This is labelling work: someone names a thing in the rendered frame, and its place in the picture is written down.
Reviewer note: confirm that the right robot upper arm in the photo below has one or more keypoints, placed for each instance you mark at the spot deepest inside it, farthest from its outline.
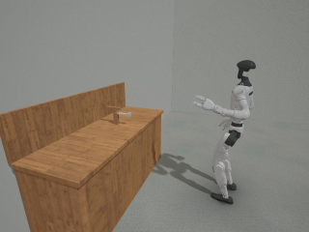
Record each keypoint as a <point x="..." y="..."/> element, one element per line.
<point x="251" y="105"/>

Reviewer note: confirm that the right robot hand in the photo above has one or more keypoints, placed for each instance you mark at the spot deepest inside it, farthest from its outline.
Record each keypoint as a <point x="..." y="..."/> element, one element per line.
<point x="228" y="122"/>

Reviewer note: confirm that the left robot hand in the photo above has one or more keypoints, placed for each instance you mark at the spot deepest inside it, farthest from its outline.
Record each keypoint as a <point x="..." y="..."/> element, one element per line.
<point x="207" y="104"/>

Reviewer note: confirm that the robot left thigh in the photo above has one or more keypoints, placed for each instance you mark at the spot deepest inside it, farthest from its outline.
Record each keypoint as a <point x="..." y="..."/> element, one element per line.
<point x="221" y="148"/>

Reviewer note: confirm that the left robot upper arm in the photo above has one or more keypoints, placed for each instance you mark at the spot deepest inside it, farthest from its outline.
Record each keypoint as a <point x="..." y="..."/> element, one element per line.
<point x="239" y="93"/>

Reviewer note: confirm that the counter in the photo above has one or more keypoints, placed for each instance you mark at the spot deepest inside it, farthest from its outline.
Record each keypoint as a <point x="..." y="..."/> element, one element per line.
<point x="78" y="163"/>

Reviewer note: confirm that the left robot forearm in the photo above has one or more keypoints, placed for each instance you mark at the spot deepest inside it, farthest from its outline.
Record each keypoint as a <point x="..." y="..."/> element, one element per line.
<point x="235" y="114"/>

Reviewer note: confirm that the tap lever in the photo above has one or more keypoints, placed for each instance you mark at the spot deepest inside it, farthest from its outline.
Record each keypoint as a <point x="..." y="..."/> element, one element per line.
<point x="127" y="114"/>

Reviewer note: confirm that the robot left shin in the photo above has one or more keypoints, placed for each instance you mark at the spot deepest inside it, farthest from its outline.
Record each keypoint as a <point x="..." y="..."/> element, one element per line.
<point x="221" y="179"/>

